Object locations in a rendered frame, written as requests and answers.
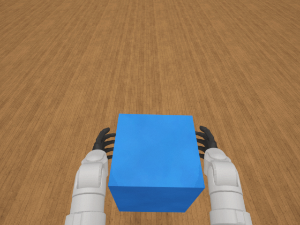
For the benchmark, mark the carton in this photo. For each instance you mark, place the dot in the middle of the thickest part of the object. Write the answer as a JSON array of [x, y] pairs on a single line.
[[156, 165]]

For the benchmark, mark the left robot hand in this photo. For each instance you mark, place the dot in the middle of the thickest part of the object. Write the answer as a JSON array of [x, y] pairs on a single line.
[[100, 141]]

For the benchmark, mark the right robot hand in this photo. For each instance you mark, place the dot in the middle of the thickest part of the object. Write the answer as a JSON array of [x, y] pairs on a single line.
[[208, 141]]

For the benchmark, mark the robot right forearm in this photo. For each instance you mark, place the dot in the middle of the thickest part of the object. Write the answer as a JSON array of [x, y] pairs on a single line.
[[226, 197]]

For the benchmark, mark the robot left forearm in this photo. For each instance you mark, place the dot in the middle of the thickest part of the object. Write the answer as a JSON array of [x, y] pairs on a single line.
[[88, 198]]

